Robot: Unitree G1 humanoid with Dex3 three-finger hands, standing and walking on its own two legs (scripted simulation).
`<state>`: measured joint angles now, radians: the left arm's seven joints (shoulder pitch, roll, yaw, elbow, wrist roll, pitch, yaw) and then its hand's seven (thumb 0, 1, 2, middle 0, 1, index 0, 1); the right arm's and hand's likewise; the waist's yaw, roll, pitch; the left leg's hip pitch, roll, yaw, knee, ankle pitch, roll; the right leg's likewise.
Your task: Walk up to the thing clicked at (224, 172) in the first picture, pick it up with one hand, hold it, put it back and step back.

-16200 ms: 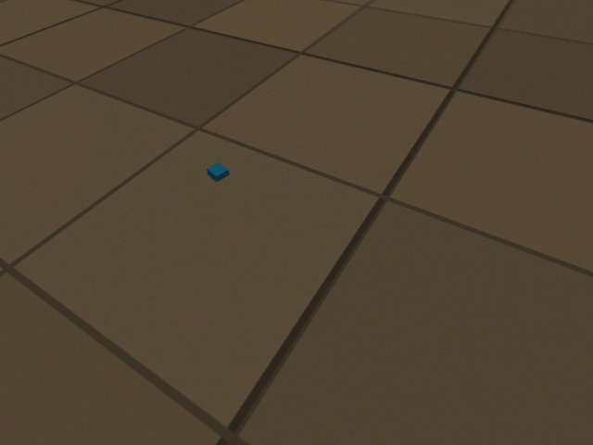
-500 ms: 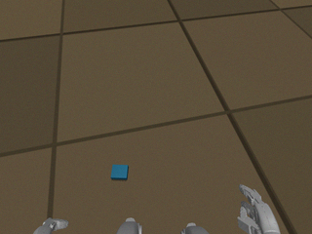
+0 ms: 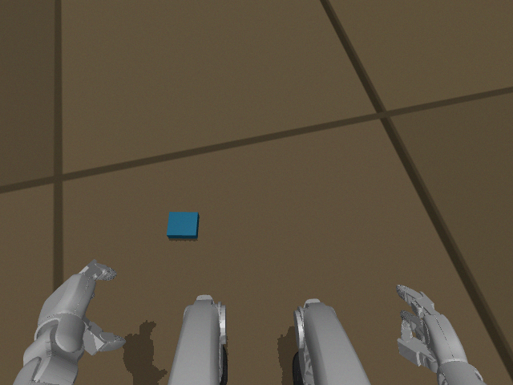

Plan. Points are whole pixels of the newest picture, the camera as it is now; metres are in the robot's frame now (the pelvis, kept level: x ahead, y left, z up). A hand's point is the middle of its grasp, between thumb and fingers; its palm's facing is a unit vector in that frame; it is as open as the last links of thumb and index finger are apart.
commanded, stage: rise first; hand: left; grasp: from above
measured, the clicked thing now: (183, 225) +0.54 +0.23 -0.54
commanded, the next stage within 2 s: none
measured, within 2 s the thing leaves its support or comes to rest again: neither
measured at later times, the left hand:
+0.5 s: hand (135, 261) +0.38 +0.28 -0.31, palm faces -0.49 -0.14 -0.86, open 12.7 cm
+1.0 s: hand (146, 244) +0.43 +0.28 -0.37, palm faces -0.47 +0.02 -0.88, open 13.3 cm
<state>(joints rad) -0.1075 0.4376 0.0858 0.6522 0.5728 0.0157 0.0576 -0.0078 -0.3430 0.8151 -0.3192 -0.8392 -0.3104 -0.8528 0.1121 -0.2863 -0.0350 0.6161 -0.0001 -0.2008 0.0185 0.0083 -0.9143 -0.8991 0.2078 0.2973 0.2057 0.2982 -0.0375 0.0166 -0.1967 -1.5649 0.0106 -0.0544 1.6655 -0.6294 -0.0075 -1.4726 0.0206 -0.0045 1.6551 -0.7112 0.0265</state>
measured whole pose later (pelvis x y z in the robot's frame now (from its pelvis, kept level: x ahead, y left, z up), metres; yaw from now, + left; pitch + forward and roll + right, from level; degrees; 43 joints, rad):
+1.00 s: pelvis -0.05 +0.00 -0.22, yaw -9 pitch +33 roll -10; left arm -0.91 0.86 0.11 1.37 1.32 -0.36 0.31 0.00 -0.36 0.87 -0.23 -0.82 -0.24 -0.81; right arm 0.12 -0.25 0.07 0.74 -0.15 0.03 0.12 0.00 -0.91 -0.90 0.21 0.30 0.21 0.30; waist -0.20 -0.04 -0.05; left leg -2.30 0.02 -0.19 2.37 -0.65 -0.02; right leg -2.16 0.09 -0.10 2.30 -0.73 0.05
